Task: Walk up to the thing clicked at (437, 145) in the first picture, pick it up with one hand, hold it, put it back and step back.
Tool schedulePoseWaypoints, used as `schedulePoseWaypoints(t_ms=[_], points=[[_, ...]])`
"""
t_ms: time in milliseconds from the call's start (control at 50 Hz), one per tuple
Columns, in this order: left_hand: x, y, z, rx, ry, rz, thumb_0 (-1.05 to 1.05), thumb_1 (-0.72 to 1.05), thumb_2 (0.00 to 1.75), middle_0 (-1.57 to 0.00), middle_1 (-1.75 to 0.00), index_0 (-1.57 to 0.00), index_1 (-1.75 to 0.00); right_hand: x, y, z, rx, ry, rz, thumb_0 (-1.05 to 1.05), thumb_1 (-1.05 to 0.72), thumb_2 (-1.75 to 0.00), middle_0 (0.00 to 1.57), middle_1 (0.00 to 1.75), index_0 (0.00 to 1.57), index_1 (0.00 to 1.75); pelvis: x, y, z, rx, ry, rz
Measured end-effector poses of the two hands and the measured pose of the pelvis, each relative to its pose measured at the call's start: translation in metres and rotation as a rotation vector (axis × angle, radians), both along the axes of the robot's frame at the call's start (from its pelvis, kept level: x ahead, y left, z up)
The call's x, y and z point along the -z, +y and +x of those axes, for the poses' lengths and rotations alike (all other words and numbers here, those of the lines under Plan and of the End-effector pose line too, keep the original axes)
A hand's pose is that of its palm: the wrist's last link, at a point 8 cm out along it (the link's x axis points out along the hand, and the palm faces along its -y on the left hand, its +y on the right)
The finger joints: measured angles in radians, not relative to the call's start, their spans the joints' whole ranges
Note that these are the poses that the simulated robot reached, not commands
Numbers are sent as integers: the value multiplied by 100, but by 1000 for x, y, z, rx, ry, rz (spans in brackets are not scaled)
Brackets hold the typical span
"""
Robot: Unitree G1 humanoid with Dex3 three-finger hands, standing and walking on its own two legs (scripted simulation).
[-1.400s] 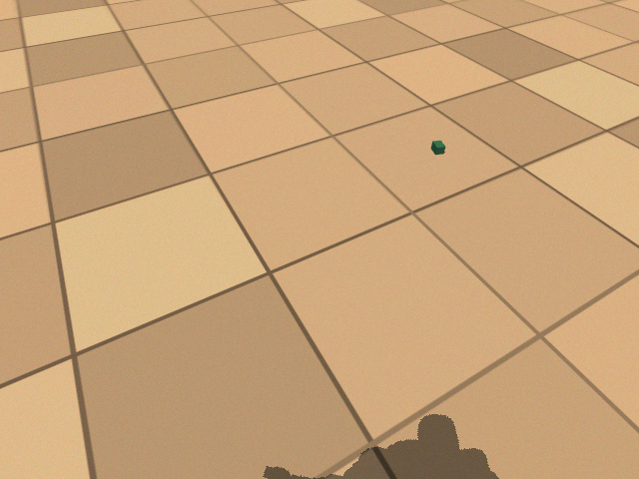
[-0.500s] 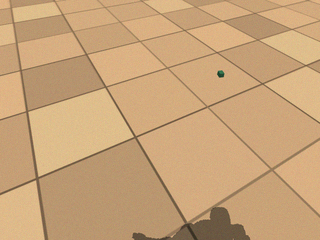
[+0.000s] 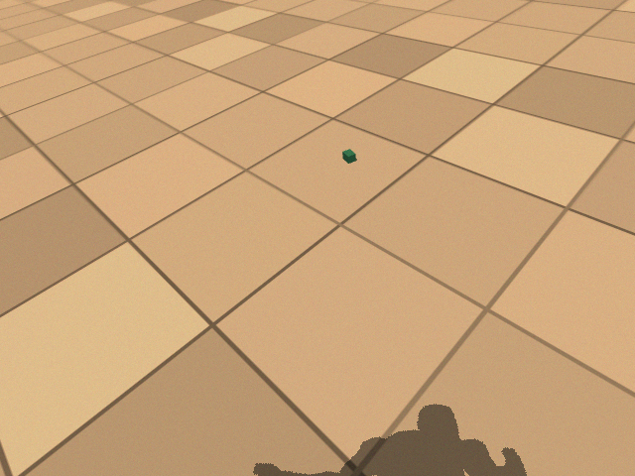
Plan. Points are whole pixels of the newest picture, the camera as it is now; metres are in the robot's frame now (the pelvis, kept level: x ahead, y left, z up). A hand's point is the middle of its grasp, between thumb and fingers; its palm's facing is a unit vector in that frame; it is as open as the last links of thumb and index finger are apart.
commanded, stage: walk up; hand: left
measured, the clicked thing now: (349, 156) +1.92 -0.09 -0.74
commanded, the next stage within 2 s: none
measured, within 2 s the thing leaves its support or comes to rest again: neither
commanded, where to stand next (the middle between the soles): +1.66 +0.29 m, yaw -87 degrees
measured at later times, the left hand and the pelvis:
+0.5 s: hand (182, 357) +0.38 +0.27 -0.14, palm faces -0.34 -0.83 -0.44, open 7.4 cm; pelvis +0.28 +0.00 -0.01, yaw -21 degrees
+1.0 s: hand (273, 175) +0.90 +0.15 -0.12, palm faces -0.60 -0.63 -0.49, open 7.4 cm; pelvis +0.60 +0.02 -0.02, yaw -38 degrees
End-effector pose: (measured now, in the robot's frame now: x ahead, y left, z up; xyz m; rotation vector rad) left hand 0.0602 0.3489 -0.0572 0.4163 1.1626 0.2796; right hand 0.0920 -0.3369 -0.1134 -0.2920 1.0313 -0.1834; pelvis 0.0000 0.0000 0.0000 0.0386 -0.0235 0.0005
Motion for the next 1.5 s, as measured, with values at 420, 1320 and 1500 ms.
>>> schedulePoseWaypoints(t_ms=[420,1320,1500], points=[[19,-62,233,247,107,-20,1,90,90,-22,-30,-21,-30,-21,-16,177,129,-92,57,1,-91,-90,21,30,21,30,-7,-16,213,329,20,-56],[25,-85,985,818,-4,128,1,90,90,-22,-30,-21,-30,-6,39,584,663,-128,-41,1,-91,-90,21,30,21,30,22,41,793,802,41,-77],[54,-73,1158,897,15,204,1,91,90,-21,-30,-21,-30,-3,117,635,831,34,-50,0,-91,-90,20,30,21,30,32,67,905,896,63,-49]])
